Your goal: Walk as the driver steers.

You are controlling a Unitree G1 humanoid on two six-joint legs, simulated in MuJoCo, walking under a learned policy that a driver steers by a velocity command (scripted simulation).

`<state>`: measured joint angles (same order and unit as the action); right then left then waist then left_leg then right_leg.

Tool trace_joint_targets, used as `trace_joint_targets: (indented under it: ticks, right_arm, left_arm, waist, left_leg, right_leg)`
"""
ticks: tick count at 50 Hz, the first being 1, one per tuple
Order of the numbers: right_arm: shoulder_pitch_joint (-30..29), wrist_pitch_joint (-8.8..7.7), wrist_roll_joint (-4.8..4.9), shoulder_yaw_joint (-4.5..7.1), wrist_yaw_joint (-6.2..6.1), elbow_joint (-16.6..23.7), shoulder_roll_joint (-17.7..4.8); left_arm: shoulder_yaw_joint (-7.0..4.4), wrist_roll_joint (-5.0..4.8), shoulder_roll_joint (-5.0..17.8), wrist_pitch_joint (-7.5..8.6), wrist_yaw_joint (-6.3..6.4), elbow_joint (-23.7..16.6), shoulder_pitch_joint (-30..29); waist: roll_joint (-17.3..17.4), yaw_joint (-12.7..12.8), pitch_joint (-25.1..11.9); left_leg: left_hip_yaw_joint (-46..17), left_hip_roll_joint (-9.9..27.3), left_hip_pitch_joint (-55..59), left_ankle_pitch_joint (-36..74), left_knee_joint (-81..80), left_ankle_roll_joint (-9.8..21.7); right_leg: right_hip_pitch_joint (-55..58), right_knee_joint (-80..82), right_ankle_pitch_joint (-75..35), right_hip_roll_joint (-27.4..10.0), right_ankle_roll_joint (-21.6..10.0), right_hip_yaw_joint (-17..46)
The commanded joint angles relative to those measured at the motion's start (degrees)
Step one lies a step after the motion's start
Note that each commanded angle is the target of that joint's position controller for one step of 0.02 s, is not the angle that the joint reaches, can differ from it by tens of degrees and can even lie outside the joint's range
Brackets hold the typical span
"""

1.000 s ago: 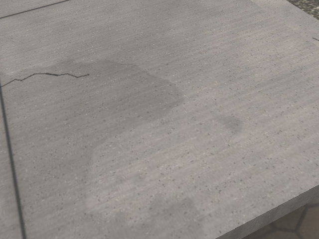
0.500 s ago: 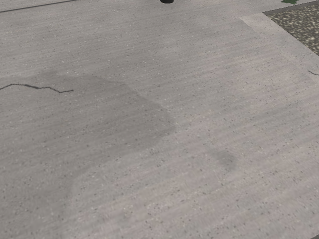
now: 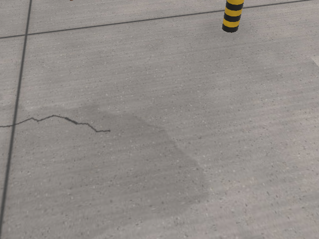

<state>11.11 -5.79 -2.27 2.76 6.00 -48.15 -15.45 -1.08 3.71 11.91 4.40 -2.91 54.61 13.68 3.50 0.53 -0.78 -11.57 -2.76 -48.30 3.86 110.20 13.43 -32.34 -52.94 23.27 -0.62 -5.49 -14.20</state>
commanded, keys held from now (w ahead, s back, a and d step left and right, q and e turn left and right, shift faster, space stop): w+q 0.48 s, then q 0.52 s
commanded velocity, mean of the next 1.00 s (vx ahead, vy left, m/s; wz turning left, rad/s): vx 0.34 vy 0.00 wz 0.58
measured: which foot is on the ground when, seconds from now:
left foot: up 0.00-0.40, down 0.42-0.74, up 0.76-1.00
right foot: down 0.00-0.42, up 0.44-0.72, down 0.74-1.00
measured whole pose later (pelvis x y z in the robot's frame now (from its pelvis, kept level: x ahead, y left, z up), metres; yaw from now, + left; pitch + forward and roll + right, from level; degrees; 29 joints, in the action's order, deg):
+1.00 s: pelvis +0.48 +0.03 +0.05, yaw +37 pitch +3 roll -1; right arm 11.5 1.4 0.9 4.6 -2.1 -37.8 -18.0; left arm -3.1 0.4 14.8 0.9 2.6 44.0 7.4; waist -0.3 1.1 1.6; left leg -0.7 1.7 -32.2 -20.8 53.7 -2.8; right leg -22.9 -25.2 5.2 -2.4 0.2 -2.6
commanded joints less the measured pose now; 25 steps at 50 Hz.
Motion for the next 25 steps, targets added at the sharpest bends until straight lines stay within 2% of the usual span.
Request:
trace_joint_targets:
  ticks: [1, 2, 3, 4, 5, 6, 7, 8, 10, 11, 12, 14, 17, 19, 20, 21, 22, 23, 24, 25]
  right_arm:
    - [6.4, 0.90, 1.64, -1.74, 1.09, 2.7, 2.8]
    - [4.8, 0.44, 1.17, -0.79, 1.40, 3.0, 0.2]
    - [1.8, -0.24, 0.63, -0.20, 1.76, 3.9, -2.2]
    - [-1.7, -0.91, 0.38, 0.06, 2.03, 4.3, -3.0]
    - [-4.2, -1.47, 1.19, 0.23, 2.05, 4.9, -2.9]
    - [-6.5, -1.74, 1.65, 0.44, 1.66, 5.7, -3.0]
    - [-7.9, -1.58, 1.96, 0.49, 1.28, 6.2, -2.5]
    - [-8.7, -1.09, 1.83, 0.18, 0.96, 6.6, -1.7]
    - [-10.9, 0.26, 1.52, -0.12, 0.67, 7.3, -0.3]
    - [-10.9, 1.12, 1.17, -0.22, 0.46, 7.5, 0.2]
    - [-10.8, 1.96, 1.05, -0.15, 0.15, 7.7, 0.3]
    - [-8.7, 2.46, 0.69, 0.34, -0.52, 6.7, -1.0]
    - [-2.5, 1.13, 1.07, 1.42, -1.65, 3.5, -3.1]
    - [1.3, -0.49, 1.67, 2.17, -2.79, 1.5, -4.9]
    - [7.9, -1.41, 2.21, 2.98, -3.48, -1.1, -6.1]
    - [19.0, -1.20, 1.02, 3.61, -5.45, -5.2, -5.9]
    - [26.3, -0.69, -0.52, 3.04, -6.35, -9.3, -6.7]
    - [34.8, -1.06, -0.03, 4.27, -5.68, -10.4, -10.6]
    - [30.7, -2.22, 0.67, 5.14, -6.09, -10.0, -9.1]
    - [23.7, -2.85, 1.65, 3.67, -5.72, -9.9, -4.8]
  left_arm:
    - [2.40, 1.24, -5.4, 3.55, 0.65, -0.5, -8.6]
    - [2.56, 1.54, -4.2, 4.70, 1.48, -1.4, -9.5]
    - [2.22, 1.66, -1.8, 5.66, 2.00, -1.6, -9.2]
    - [1.97, 1.76, 0.4, 5.98, 2.58, -1.4, -6.6]
    - [1.32, 2.30, 3.4, 5.99, 2.81, -1.2, -3.3]
    - [0.87, 2.91, 5.8, 5.58, 2.95, -0.6, 0.6]
    - [0.52, 3.20, 7.2, 5.04, 2.69, 0.0, 3.4]
    - [0.32, 3.05, 7.8, 4.58, 2.33, 0.3, 5.3]
    - [0.21, 2.43, 8.0, 4.45, 0.97, 1.3, 8.5]
    - [0.08, 1.96, 8.7, 4.68, 0.39, 1.3, 8.6]
    - [-0.28, 1.41, 9.7, 5.04, 0.35, 1.3, 9.0]
    - [-1.18, 1.08, 11.7, 4.84, 0.58, 0.5, 8.4]
    - [-3.20, 1.27, 15.0, 2.80, 2.02, -1.4, 8.0]
    - [-3.93, 1.35, 15.7, 1.32, 2.60, -2.2, 8.4]
    - [-3.87, 2.09, 15.1, 0.71, 2.42, -2.7, 6.9]
    - [-2.53, 3.85, 11.3, 0.69, 1.44, -2.5, 7.4]
    - [0.35, 5.16, 1.3, 1.35, -0.82, -3.2, 10.3]
    - [1.40, 0.77, 1.0, 2.71, -2.15, -8.9, 3.1]
    - [0.78, -1.73, 4.4, 3.88, -1.73, -12.2, -12.8]
    - [-0.08, -1.07, 8.0, 4.26, -0.15, -14.7, -16.7]
  waist:
    - [-0.8, -8.6, -1.2]
    - [-4.8, -8.6, -2.1]
    - [-5.8, -7.8, -2.4]
    - [-6.6, -5.7, -3.3]
    - [-6.9, -3.7, -3.5]
    - [-8.0, -2.0, -4.0]
    - [-7.7, -1.0, -3.8]
    - [-8.1, -0.5, -3.3]
    - [-8.2, -0.6, -1.8]
    - [-8.5, -1.7, -1.4]
    - [-9.0, -2.4, -0.8]
    - [-8.9, -3.4, -0.6]
    - [-9.5, -4.2, -0.4]
    - [-10.6, -4.6, -0.8]
    - [-9.3, -7.2, -2.8]
    - [-5.2, -10.3, -8.8]
    - [6.4, -8.5, -15.7]
    - [4.1, -15.0, -19.1]
    - [0.2, -19.4, -3.6]
    - [-0.7, -15.3, -2.1]
  left_leg:
    - [-0.6, 6.1, -3.8, 1.5, -11.1, 1.1]
    - [1.9, 6.6, 0.8, 3.2, -12.9, -0.6]
    - [3.1, 6.3, 1.8, 4.3, -16.9, -2.7]
    - [4.5, 5.8, 1.8, 5.0, -21.1, -4.0]
    - [5.5, 4.6, 0.0, 5.1, -25.4, -4.9]
    - [6.8, 3.7, -1.9, 2.9, -30.3, -6.2]
    - [6.6, 4.0, -3.6, 1.1, -36.3, -7.2]
    - [7.1, 4.4, -4.3, -0.6, -43.0, -7.9]
    - [9.5, 5.0, -1.5, -4.2, -53.4, -8.3]
    - [11.1, 4.5, 1.4, -6.0, -56.6, -8.3]
    - [12.1, 3.7, 3.5, -7.6, -59.1, -8.6]
    - [12.6, 2.2, 4.2, -12.0, -63.4, -9.1]
    - [14.3, -1.0, 8.1, -17.2, -70.0, -10.3]
    - [16.2, -4.3, 14.6, -17.3, -76.5, -8.8]
    - [15.1, -6.0, 26.5, -10.7, -80.0, -6.8]
    - [8.6, -4.5, 47.1, -5.1, -75.2, -2.2]
    - [-8.4, 4.2, 72.3, 22.7, -68.5, 10.5]
    - [-29.1, 15.0, 83.2, 17.1, -81.5, 15.7]
    - [-26.1, 15.8, 74.5, 11.3, -83.1, 11.1]
    - [-22.4, 15.4, 66.1, 11.1, -83.7, 9.4]
  right_leg:
    - [0.7, 35.0, -5.0, -11.0, 2.0, 15.0]
    - [-0.1, 36.9, -11.0, -8.9, 3.2, 10.1]
    - [0.9, 38.6, -15.0, -7.5, 4.4, 6.8]
    - [5.0, 39.2, -19.4, -6.0, 5.6, 3.9]
    - [10.9, 39.4, -24.9, -5.5, 6.8, 1.9]
    - [18.1, 39.6, -32.9, -6.7, 7.3, 1.5]
    - [24.5, 40.0, -39.9, -8.7, 6.9, 1.0]
    - [29.9, 40.7, -45.8, -9.9, 6.7, 0.4]
    - [34.6, 40.9, -56.1, -12.2, 5.7, -1.3]
    - [34.7, 40.2, -62.9, -13.0, 5.0, -2.2]
    - [35.5, 39.4, -69.1, -13.7, 4.6, -2.5]
    - [40.9, 36.8, -75.3, -15.6, 4.3, -2.6]
    - [46.3, 29.7, -80.4, -17.1, 4.8, -2.9]
    - [45.8, 22.1, -85.2, -17.3, 4.9, -2.5]
    - [39.0, 13.2, -82.0, -15.8, 5.1, -2.3]
    - [22.2, -3.9, -59.5, -13.7, 7.0, 0.3]
    - [-3.5, -27.5, 4.5, -2.8, 13.1, 1.8]
    - [-20.3, -37.6, 12.6, 3.6, 14.5, 14.7]
    - [-34.0, -41.6, 10.4, 0.6, 13.5, 22.8]
    - [-33.7, -39.7, 10.2, -0.6, 12.6, 23.5]
Velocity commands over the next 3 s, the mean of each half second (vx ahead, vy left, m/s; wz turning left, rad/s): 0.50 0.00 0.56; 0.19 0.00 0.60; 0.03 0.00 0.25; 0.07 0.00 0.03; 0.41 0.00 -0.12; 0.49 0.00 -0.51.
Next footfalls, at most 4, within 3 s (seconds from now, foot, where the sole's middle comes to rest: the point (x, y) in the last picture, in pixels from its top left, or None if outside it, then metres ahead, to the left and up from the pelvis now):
0.42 left None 0.33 0.11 -0.72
0.74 right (173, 192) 0.66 -0.01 -0.72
1.08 left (124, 237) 0.47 0.18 -0.72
1.40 right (175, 204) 0.60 -0.02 -0.72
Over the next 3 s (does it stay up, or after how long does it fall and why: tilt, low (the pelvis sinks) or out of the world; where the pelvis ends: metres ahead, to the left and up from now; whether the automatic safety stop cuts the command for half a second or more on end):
stays up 0.94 0.36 0.05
